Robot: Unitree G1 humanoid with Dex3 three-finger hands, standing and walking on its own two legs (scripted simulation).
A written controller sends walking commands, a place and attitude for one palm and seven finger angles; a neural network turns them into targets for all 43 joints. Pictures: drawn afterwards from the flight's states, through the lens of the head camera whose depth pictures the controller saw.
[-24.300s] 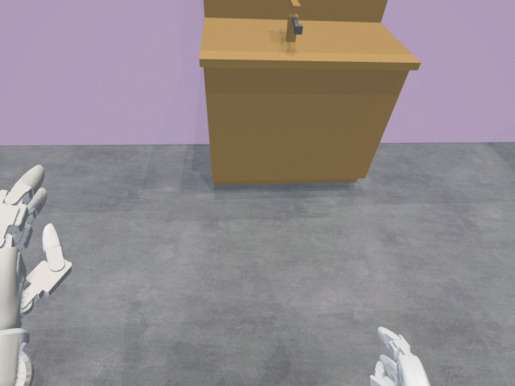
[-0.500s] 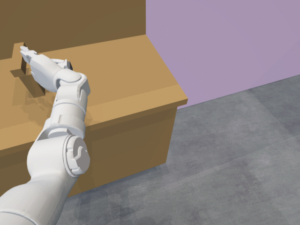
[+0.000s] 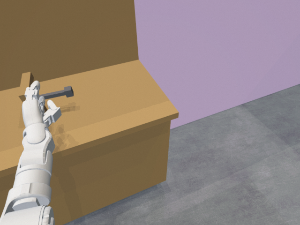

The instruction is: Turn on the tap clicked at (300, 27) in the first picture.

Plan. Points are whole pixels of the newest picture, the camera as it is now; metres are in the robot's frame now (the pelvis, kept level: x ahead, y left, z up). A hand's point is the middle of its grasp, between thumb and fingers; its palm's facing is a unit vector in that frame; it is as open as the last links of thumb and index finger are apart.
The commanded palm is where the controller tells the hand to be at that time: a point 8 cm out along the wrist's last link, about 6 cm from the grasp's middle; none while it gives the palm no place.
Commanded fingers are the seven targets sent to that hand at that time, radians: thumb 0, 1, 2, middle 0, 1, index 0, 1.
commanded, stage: draw the hand back beside the body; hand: left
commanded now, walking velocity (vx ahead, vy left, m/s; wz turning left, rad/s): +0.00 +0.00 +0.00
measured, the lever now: (68, 91) +0.56 +0.30 +0.07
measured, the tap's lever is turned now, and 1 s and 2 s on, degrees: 86 86 86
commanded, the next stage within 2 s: step back with the hand held close in 1.14 s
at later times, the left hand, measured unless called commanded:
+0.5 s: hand (27, 147) +0.26 +0.26 +0.16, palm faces +0.42 -0.89 -0.19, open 7.6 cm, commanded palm +0.21 +0.29 +0.17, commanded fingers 0.00 0.90 0.90 -0.19 -0.28 -0.19 -0.28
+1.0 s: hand (1, 188) +0.17 +0.26 +0.17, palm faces +0.50 -0.81 -0.32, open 7.4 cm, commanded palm +0.13 +0.30 +0.18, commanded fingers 0.00 0.90 0.90 -0.20 -0.30 -0.20 -0.30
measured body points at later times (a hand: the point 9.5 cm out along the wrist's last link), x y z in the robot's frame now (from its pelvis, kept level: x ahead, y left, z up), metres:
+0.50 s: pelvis -0.02 +0.01 +0.01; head -0.05 +0.00 +0.46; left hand +0.23 +0.31 +0.17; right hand +0.19 -0.18 -0.06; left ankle -0.03 +0.13 -0.74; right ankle +0.02 -0.09 -0.74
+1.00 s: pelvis -0.01 +0.00 +0.01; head -0.04 -0.02 +0.46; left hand +0.13 +0.30 +0.18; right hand +0.19 -0.20 -0.07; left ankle -0.03 +0.13 -0.74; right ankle +0.02 -0.09 -0.74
